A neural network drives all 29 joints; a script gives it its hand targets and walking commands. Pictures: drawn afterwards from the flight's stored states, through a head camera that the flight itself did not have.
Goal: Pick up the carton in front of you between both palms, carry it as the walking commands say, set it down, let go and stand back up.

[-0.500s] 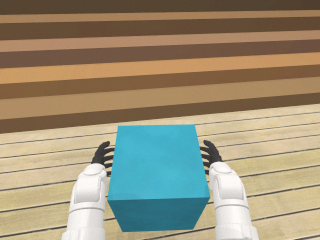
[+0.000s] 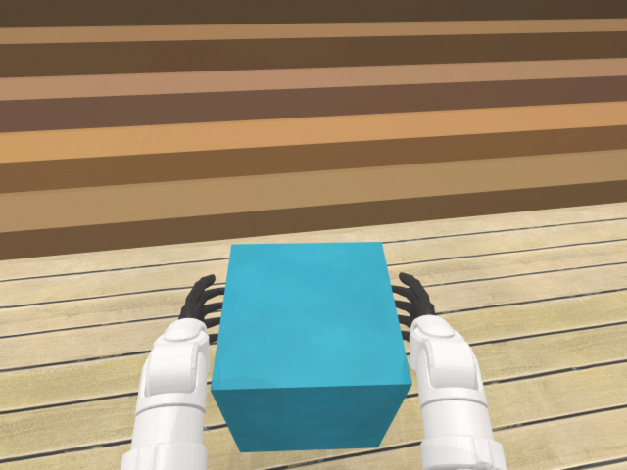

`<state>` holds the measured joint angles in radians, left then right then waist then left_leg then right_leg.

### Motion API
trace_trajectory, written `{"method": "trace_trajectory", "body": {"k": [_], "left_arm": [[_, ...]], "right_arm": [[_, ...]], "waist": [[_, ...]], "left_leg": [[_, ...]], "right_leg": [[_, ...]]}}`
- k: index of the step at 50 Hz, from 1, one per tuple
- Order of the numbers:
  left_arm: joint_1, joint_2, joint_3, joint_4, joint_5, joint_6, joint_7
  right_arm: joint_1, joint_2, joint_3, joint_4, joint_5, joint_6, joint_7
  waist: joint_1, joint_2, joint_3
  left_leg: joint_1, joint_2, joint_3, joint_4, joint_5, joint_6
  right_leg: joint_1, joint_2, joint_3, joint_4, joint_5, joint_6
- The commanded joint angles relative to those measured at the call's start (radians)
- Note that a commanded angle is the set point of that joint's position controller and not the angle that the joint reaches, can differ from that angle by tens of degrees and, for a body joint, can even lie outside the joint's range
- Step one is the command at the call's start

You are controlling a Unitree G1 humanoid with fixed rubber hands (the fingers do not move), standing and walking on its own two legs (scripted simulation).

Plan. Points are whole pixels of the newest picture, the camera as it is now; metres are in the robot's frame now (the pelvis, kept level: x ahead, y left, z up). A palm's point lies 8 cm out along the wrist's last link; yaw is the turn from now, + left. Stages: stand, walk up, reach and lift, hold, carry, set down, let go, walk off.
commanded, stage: carry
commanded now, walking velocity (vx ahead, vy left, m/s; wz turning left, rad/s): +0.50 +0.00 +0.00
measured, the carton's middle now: (308, 351) +0.29 +0.00 -0.02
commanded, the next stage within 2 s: none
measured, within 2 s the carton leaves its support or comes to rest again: neither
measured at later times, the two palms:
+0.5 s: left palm (210, 242) +0.42 +0.14 +0.08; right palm (409, 247) +0.40 -0.16 +0.08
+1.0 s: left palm (208, 153) +0.71 +0.20 +0.05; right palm (351, 155) +0.70 -0.10 +0.06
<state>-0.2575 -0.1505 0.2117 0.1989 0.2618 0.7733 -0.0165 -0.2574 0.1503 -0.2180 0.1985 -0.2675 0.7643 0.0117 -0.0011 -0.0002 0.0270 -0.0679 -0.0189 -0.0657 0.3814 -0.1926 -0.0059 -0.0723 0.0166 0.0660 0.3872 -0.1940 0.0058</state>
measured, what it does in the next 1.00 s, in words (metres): walks ahead: right foot, then left foot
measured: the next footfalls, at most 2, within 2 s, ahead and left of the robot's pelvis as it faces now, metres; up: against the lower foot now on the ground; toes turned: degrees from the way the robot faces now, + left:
right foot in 0.48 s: +0.20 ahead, -0.09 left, +0.00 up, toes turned -10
left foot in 0.86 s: +0.52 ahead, +0.13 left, +0.00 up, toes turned +12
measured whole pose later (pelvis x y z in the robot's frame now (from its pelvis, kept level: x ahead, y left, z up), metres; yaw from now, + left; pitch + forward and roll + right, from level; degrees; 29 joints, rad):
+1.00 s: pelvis +0.43 +0.06 -0.01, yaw -2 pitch +5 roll +0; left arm -0.17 -0.13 0.13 -0.32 0.10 1.22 0.09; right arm -0.17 0.14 -0.12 -0.29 -0.10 1.19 -0.09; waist -0.01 -0.02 -0.04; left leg -0.36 0.04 0.26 0.45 -0.18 0.08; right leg -0.44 -0.10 -0.06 1.15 -0.34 -0.01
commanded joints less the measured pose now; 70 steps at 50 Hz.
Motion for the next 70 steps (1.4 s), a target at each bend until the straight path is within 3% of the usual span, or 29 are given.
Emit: {"method": "trace_trajectory", "body": {"k": [1, 3, 6, 11, 13, 14, 15, 16, 19, 23, 24, 25, 26, 27, 30, 34, 39, 42, 43, 44, 45, 48, 52, 63, 66, 67, 68, 69, 70], "left_arm": [[-0.515, -0.885, -0.551, -0.041, -0.263, -0.03, -0.208], [-0.541, -0.895, -0.596, -0.097, -0.29, -0.023, -0.203], [-0.526, -0.894, -0.661, -0.173, -0.335, 0.011, -0.186], [-0.51, -0.819, -0.739, -0.301, -0.396, 0.148, -0.15], [-0.501, -0.806, -0.763, -0.344, -0.428, 0.212, -0.139], [-0.505, -0.809, -0.777, -0.373, -0.451, 0.244, -0.138], [-0.507, -0.817, -0.793, -0.396, -0.481, 0.273, -0.14], [-0.521, -0.835, -0.814, -0.422, -0.513, 0.294, -0.145], [-0.475, -0.876, -0.835, -0.48, -0.571, 0.338, -0.148], [-0.357, -0.875, -0.818, -0.567, -0.545, 0.386, -0.128], [-0.314, -0.863, -0.809, -0.578, -0.528, 0.397, -0.123], [-0.271, -0.857, -0.796, -0.571, -0.503, 0.408, -0.118], [-0.304, -0.853, -0.785, -0.562, -0.495, 0.412, -0.114], [-0.345, -0.859, -0.784, -0.596, -0.509, 0.42, -0.109], [-0.423, -0.858, -0.799, -0.645, -0.548, 0.446, -0.105], [-0.409, -0.852, -0.81, -0.614, -0.582, 0.47, -0.125], [-0.393, -0.841, -0.806, -0.58, -0.585, 0.474, -0.148], [-0.397, -0.844, -0.81, -0.593, -0.578, 0.47, -0.152], [-0.397, -0.834, -0.808, -0.592, -0.572, 0.468, -0.153], [-0.408, -0.841, -0.82, -0.608, -0.572, 0.473, -0.154], [-0.411, -0.846, -0.822, -0.601, -0.568, 0.47, -0.157], [-0.428, -0.924, -0.843, -0.611, -0.569, 0.431, -0.16], [-0.348, -0.964, -0.85, -0.598, -0.538, 0.388, -0.139], [-0.316, -0.853, -0.847, -0.691, -0.54, 0.416, -0.12], [-0.366, -0.8, -0.826, -0.734, -0.566, 0.451, -0.121], [-0.369, -0.777, -0.81, -0.734, -0.569, 0.462, -0.121], [-0.391, -0.737, -0.791, -0.732, -0.563, 0.471, -0.121], [-0.402, -0.737, -0.786, -0.706, -0.566, 0.477, -0.12], [-0.416, -0.735, -0.781, -0.723, -0.582, 0.485, -0.118]], "right_arm": [[-0.515, 0.891, 0.557, -0.037, 0.268, -0.022, 0.218], [-0.538, 0.895, 0.594, -0.088, 0.29, -0.015, 0.215], [-0.532, 0.886, 0.659, -0.159, 0.336, 0.02, 0.201], [-0.533, 0.848, 0.751, -0.27, 0.432, 0.156, 0.182], [-0.523, 0.823, 0.763, -0.292, 0.464, 0.216, 0.175], [-0.478, 0.817, 0.767, -0.297, 0.475, 0.243, 0.168], [-0.442, 0.81, 0.767, -0.314, 0.479, 0.267, 0.158], [-0.443, 0.813, 0.772, -0.367, 0.487, 0.29, 0.149], [-0.454, 0.827, 0.811, -0.521, 0.527, 0.349, 0.131], [-0.357, 0.857, 0.826, -0.592, 0.561, 0.409, 0.145], [-0.326, 0.85, 0.823, -0.594, 0.563, 0.419, 0.151], [-0.33, 0.836, 0.819, -0.609, 0.57, 0.435, 0.157], [-0.409, 0.818, 0.833, -0.646, 0.588, 0.453, 0.162], [-0.444, 0.81, 0.839, -0.644, 0.601, 0.463, 0.167], [-0.448, 0.823, 0.82, -0.623, 0.617, 0.473, 0.165], [-0.383, 0.834, 0.793, -0.565, 0.567, 0.48, 0.139], [-0.359, 0.843, 0.78, -0.546, 0.527, 0.481, 0.125], [-0.343, 0.854, 0.78, -0.541, 0.525, 0.473, 0.13], [-0.33, 0.853, 0.775, -0.54, 0.52, 0.47, 0.134], [-0.324, 0.837, 0.765, -0.522, 0.508, 0.464, 0.138], [-0.322, 0.868, 0.77, -0.513, 0.515, 0.456, 0.141], [-0.38, 0.956, 0.812, -0.578, 0.551, 0.426, 0.153], [-0.368, 0.964, 0.846, -0.614, 0.59, 0.401, 0.17], [-0.286, 0.817, 0.818, -0.665, 0.566, 0.429, 0.168], [-0.363, 0.762, 0.809, -0.73, 0.574, 0.46, 0.15], [-0.377, 0.734, 0.806, -0.743, 0.573, 0.473, 0.143], [-0.411, 0.713, 0.805, -0.767, 0.579, 0.491, 0.137], [-0.45, 0.697, 0.808, -0.785, 0.578, 0.506, 0.132], [-0.481, 0.7, 0.804, -0.765, 0.582, 0.513, 0.129]], "waist": [[0.002, -0.014, -0.237], [0.001, -0.009, -0.202], [0.006, -0.042, -0.295], [0.001, -0.133, -0.272], [-0.003, 0.024, -0.262], [-0.018, 0.197, -0.268], [-0.024, 0.265, -0.224], [-0.028, 0.221, -0.205], [-0.032, 0.144, -0.297], [-0.006, 0.129, -0.39], [0.007, 0.06, -0.434], [0.027, -0.141, -0.456], [0.029, -0.289, -0.398], [0.027, -0.187, -0.37], [0.027, -0.03, -0.347], [0.024, -0.11, -0.31], [0.025, -0.181, -0.246], [-0.004, -0.119, -0.341], [-0.026, -0.047, -0.402], [-0.027, 0.208, -0.475], [-0.023, 0.268, -0.458], [-0.019, 0.039, -0.413], [-0.013, 0.11, -0.415], [-0.023, 0.152, -0.212], [0.005, 0.14, -0.282], [0.019, 0.088, -0.353], [0.03, -0.096, -0.455], [0.041, -0.317, -0.486], [0.042, -0.28, -0.458]], "left_leg": [[-0.099, 0.103, -0.03, -0.036, -0.262, 0.018], [-0.205, 0.085, -0.032, -0.032, -0.509, 0.025], [-0.189, 0.073, 0.025, 0.078, -0.286, 0.021], [-0.225, 0.031, 0.122, 0.086, -0.268, 0.014], [-0.089, 0.136, -0.021, -0.042, -0.308, 0.046], [0.024, 0.27, -0.239, -0.139, -0.333, 0.104], [0.118, 0.367, -0.402, -0.164, -0.202, 0.174], [0.16, 0.385, -0.413, -0.148, -0.036, 0.215], [0.207, 0.324, -0.211, -0.091, 0.206, 0.168], [-0.072, 0.206, 0.07, 0.052, 0.151, 0.079], [-0.246, 0.176, 0.13, 0.171, 0.117, 0.044], [-0.461, 0.11, 0.204, 0.436, -0.067, -0.007], [-0.722, 0.027, 0.197, 0.607, -0.313, -0.01], [-0.777, 0.094, 0.106, 0.725, -0.338, 0.024], [-0.735, 0.159, 0.092, 0.654, -0.207, 0.025], [-0.625, 0.106, 0.189, 0.388, -0.065, -0.007], [-0.413, 0.049, 0.296, 0.14, 0.107, 0.014], [-0.028, -0.014, 0.373, 0.082, 0.071, 0.035], [0.167, 0.086, 0.248, 0.069, -0.006, 0.041], [0.315, 0.401, -0.28, -0.09, -0.256, 0.165], [0.349, 0.488, -0.483, -0.198, -0.192, 0.238], [0.195, 0.402, -0.186, -0.145, 0.105, 0.171], [0.147, 0.325, 0.024, -0.172, 0.201, 0.127], [0.184, 0.262, 0.216, -0.168, 0.419, 0.108], [0.144, 0.226, 0.302, 0.077, 0.575, 0.069], [0.029, 0.187, 0.32, 0.266, 0.513, 0.045], [-0.246, 0.126, 0.286, 0.571, 0.25, -0.001], [-0.524, -0.005, 0.216, 0.814, -0.245, -0.021], [-0.61, 0.031, 0.096, 0.948, -0.289, 0.013]], "right_leg": [[-0.108, -0.107, 0.048, -0.054, -0.263, -0.018], [-0.178, -0.099, 0.062, -0.06, -0.524, -0.027], [-0.147, -0.128, 0.073, -0.046, -0.354, -0.052], [-0.198, -0.204, 0.169, -0.109, -0.484, -0.105], [-0.334, -0.117, 0.006, 0.091, -0.342, -0.057], [-0.48, -0.053, -0.11, 0.318, -0.265, -0.02], [-0.649, -0.028, -0.163, 0.358, -0.301, -0.005], [-0.706, -0.05, -0.146, 0.356, -0.347, -0.013], [-0.605, -0.031, -0.196, 0.246, -0.238, -0.011], [-0.071, 0.022, -0.284, -0.023, 0.011, -0.015], [0.178, -0.046, -0.215, -0.032, 0.006, -0.036], [0.325, -0.276, 0.138, -0.151, -0.228, -0.115], [0.404, -0.462, 0.44, -0.182, -0.156, -0.24], [0.363, -0.494, 0.449, -0.151, -0.055, -0.282], [0.247, -0.406, 0.206, -0.184, 0.031, -0.193], [0.187, -0.298, -0.029, -0.204, 0.191, -0.14], [0.082, -0.258, -0.171, -0.161, 0.323, -0.095], [-0.045, -0.197, -0.29, 0.143, 0.459, -0.041], [-0.181, -0.171, -0.285, 0.344, 0.283, -0.016], [-0.417, -0.069, -0.265, 0.669, 0.013, 0.035], [-0.598, -0.022, -0.154, 0.841, -0.261, 0.019], [-0.612, -0.161, -0.069, 0.855, -0.135, -0.035], [-0.557, -0.136, -0.132, 0.653, -0.053, -0.022], [-0.505, -0.072, -0.286, 0.125, 0.178, -0.031], [-0.224, -0.002, -0.355, 0.059, 0.109, -0.059], [-0.003, -0.007, -0.34, 0.074, 0.048, -0.059], [0.253, -0.267, 0.051, 0.032, -0.14, -0.144], [0.39, -0.446, 0.447, -0.116, -0.168, -0.254], [0.358, -0.441, 0.432, -0.145, -0.028, -0.26]]}}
